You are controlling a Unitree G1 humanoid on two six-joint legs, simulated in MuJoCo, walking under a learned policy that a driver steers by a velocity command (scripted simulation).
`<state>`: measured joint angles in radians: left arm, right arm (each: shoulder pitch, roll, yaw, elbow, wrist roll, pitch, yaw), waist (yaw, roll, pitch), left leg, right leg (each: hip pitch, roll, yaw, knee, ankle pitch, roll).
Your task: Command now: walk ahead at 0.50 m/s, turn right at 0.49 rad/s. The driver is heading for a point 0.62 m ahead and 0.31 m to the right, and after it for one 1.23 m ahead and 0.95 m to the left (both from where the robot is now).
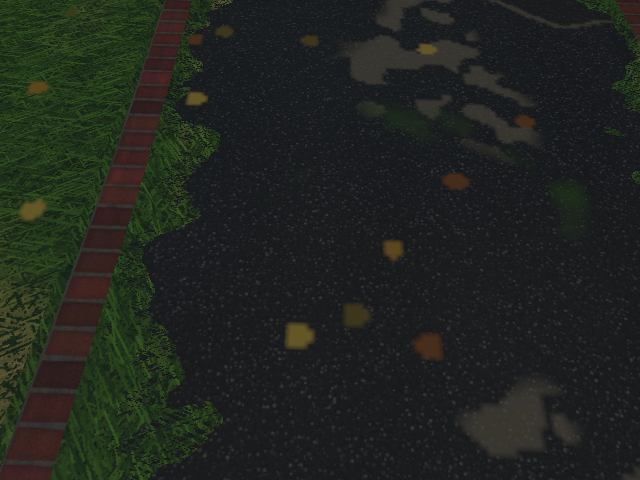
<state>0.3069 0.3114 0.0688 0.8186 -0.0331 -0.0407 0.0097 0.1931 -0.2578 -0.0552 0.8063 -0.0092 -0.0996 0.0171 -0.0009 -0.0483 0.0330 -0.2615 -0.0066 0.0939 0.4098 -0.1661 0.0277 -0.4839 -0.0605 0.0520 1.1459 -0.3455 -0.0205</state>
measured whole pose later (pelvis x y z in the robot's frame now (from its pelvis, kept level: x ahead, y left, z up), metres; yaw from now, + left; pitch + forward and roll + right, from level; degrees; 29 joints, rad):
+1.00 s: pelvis +0.54 -0.14 +0.00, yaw -32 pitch +1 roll +1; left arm 0.30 0.29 0.06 0.72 -0.01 -0.04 0.01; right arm 0.20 -0.28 -0.06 0.79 0.00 -0.10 0.03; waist -0.01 -0.03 0.02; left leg -0.31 -0.05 -0.01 0.45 -0.17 0.03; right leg -0.42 0.02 0.08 1.16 -0.40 -0.02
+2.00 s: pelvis +1.01 -0.30 +0.00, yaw +0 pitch +1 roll +0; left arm 0.16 0.31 0.06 0.71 0.01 -0.10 0.00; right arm 0.29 -0.29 -0.06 0.68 0.01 -0.04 0.02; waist -0.03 -0.02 0.06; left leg -0.26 -0.11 -0.05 0.41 -0.17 0.11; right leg -0.60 -0.10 0.06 1.06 -0.29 0.04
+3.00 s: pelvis +1.52 -0.19 +0.00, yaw +36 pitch +1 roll +0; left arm 0.14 0.32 0.05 0.72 0.01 -0.10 -0.01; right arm 0.29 -0.29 -0.07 0.65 0.01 -0.04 0.02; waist -0.03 -0.03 0.06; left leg -0.26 -0.11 -0.05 0.41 -0.16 0.10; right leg -0.56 -0.09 0.06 1.07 -0.31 0.03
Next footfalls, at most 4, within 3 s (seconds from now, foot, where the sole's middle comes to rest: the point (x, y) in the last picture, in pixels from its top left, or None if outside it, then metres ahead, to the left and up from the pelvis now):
0.36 right None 0.32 -0.17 -0.78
0.86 left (367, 393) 0.67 -0.10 -0.78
1.30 right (507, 370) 0.73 -0.42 -0.78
1.78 left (415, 251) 1.08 -0.24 -0.78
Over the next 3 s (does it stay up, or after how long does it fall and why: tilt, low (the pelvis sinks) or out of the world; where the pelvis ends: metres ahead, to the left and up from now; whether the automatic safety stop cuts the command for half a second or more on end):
stays up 1.52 -0.19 0.00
